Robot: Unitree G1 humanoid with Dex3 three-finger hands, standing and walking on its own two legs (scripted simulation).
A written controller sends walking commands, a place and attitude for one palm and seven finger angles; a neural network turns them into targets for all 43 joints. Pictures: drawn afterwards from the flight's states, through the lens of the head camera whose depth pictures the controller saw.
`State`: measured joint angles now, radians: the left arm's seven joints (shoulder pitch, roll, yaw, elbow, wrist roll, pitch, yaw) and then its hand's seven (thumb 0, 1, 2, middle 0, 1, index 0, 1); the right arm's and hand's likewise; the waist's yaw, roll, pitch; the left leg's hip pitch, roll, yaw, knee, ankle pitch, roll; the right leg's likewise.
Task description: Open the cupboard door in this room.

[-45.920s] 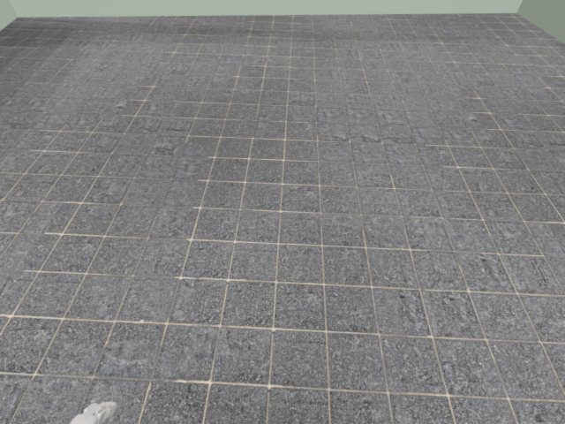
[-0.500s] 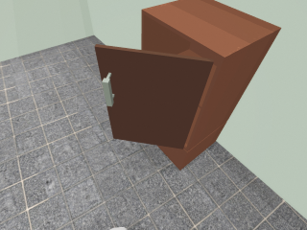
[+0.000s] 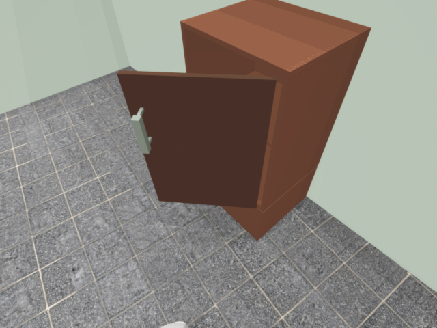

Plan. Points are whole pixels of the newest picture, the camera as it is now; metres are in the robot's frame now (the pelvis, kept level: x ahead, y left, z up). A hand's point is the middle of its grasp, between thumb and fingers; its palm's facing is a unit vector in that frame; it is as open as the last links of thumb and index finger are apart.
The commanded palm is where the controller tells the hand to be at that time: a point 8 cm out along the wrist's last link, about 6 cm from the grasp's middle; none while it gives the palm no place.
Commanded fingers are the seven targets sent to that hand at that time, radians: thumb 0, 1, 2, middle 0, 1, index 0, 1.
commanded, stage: come to a stop and stand still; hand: left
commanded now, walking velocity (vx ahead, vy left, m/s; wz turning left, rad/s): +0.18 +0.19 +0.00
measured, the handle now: (143, 130) +0.65 +0.27 -0.04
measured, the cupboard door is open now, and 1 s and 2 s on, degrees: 43 43 43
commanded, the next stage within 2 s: look again from close up in 0.34 s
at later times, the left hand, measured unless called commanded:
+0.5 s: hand out of the picture +0.00 +0.19 -0.18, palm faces +0.03 -0.98 -0.18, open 7.4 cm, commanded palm none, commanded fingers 0.00 0.90 0.90 -0.20 -0.30 -0.20 -0.30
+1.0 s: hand out of the picture -0.02 +0.23 -0.17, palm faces +0.02 -0.98 -0.20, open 7.4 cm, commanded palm none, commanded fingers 0.00 0.90 0.90 -0.20 -0.30 -0.20 -0.30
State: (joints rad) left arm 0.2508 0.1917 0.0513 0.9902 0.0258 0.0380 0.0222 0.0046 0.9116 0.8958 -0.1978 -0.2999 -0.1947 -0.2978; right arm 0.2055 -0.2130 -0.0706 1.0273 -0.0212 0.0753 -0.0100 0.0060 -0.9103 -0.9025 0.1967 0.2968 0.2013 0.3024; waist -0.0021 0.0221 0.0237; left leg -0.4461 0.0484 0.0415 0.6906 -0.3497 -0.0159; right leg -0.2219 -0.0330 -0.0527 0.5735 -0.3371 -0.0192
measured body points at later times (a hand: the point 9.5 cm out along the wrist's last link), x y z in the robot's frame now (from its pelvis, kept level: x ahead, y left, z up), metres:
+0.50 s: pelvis +0.01 +0.02 +0.00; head +0.03 +0.04 +0.45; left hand +0.00 +0.24 -0.16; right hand +0.05 -0.21 -0.15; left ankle -0.02 +0.11 -0.73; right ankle -0.01 -0.11 -0.73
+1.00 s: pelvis -0.02 +0.05 +0.01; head -0.02 +0.06 +0.46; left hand -0.02 +0.28 -0.15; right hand -0.02 -0.18 -0.15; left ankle -0.02 +0.11 -0.73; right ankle -0.01 -0.11 -0.73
